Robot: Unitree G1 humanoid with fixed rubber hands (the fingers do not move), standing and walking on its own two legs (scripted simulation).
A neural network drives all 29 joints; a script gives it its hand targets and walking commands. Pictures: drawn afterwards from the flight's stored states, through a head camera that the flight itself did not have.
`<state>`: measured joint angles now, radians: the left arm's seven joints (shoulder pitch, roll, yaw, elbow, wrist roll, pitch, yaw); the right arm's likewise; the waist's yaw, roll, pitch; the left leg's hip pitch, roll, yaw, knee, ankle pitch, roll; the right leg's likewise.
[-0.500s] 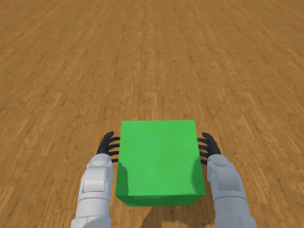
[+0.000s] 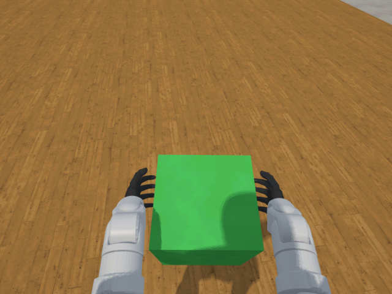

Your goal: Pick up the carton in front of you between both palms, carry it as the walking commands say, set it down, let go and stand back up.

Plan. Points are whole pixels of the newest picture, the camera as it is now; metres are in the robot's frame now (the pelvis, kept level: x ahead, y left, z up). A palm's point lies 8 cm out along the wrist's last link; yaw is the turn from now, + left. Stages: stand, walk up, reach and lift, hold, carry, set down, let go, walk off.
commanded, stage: hold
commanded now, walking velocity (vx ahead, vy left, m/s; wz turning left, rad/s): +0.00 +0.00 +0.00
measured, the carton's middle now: (203, 214) +0.31 +0.00 -0.06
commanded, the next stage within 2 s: set down in 0.02 s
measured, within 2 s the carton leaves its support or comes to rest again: neither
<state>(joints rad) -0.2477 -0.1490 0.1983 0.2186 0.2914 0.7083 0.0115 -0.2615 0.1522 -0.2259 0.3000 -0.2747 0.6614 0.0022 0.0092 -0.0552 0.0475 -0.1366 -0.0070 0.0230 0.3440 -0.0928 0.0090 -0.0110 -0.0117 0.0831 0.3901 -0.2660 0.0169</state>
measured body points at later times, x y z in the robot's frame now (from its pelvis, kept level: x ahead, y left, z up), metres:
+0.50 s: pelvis -0.02 +0.00 -0.03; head +0.10 +0.02 +0.40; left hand +0.34 +0.17 -0.07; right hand +0.36 -0.13 -0.07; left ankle +0.07 +0.11 -0.74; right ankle -0.02 -0.14 -0.74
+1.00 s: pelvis -0.05 -0.02 -0.16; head +0.20 +0.01 +0.22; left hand +0.38 +0.17 -0.24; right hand +0.43 -0.13 -0.24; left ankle +0.07 +0.12 -0.74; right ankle -0.02 -0.14 -0.74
